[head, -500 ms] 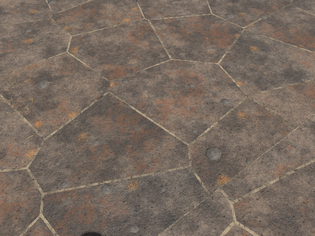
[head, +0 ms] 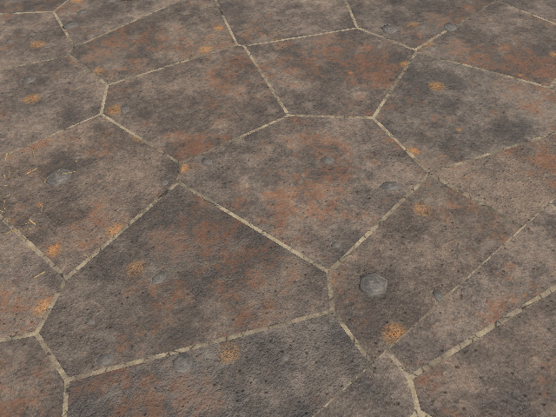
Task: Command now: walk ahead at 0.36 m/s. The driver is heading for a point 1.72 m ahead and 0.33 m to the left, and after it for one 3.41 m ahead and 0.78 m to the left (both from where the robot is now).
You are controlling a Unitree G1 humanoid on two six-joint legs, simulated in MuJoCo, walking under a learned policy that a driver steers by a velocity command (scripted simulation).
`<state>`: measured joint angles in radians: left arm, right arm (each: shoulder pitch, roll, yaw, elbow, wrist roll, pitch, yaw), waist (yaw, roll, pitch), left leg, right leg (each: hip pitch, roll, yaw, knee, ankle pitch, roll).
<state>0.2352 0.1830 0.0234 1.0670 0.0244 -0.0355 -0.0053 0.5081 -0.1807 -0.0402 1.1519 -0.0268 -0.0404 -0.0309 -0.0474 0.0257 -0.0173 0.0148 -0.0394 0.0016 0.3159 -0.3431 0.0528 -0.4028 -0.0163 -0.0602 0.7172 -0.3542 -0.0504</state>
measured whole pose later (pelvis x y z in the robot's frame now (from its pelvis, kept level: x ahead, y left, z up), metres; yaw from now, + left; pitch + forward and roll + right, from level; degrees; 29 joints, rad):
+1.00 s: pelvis +0.51 -0.05 -0.02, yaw +1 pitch +0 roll +1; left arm 0.02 0.22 0.06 0.90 0.04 -0.03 -0.04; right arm 0.55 -0.20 -0.03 1.05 -0.05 -0.12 -0.02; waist -0.09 -0.03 0.06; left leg 0.15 -0.08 0.06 0.30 -0.44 0.07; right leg -0.68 -0.09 -0.01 0.81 0.09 -0.07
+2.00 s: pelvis +1.09 -0.04 -0.14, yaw +19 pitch +1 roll +0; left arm 0.08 0.25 0.05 0.82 0.04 -0.03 -0.01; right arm 0.39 -0.24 -0.08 0.95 0.00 -0.05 0.01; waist -0.06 -0.04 0.04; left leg -0.11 -0.13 -0.09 0.30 -0.21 0.12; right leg -0.66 -0.11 0.04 0.85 -0.13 0.05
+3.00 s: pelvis +1.29 +0.03 -0.14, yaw +50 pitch +1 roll -1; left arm 0.26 0.30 0.07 0.81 0.04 0.04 -0.03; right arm 0.28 -0.24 -0.04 0.78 -0.02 0.00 0.01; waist 0.00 -0.03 -0.01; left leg -0.17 -0.08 -0.06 0.31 -0.16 0.09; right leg -0.43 -0.04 -0.02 0.86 -0.31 0.02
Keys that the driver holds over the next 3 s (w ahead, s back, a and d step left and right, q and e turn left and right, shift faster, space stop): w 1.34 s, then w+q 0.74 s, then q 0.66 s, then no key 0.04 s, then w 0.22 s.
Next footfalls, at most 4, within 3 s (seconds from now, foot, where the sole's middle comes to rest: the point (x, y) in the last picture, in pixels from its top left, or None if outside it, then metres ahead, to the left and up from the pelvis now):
0.06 right None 0.12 -0.11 -0.78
0.50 left None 0.37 0.03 -0.78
1.18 right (352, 332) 0.83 -0.19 -0.92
1.68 left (280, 270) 1.08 0.01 -0.92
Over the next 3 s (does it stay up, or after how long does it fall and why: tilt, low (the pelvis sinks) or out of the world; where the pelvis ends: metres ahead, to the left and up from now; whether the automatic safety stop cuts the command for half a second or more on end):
stays up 1.29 0.03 -0.14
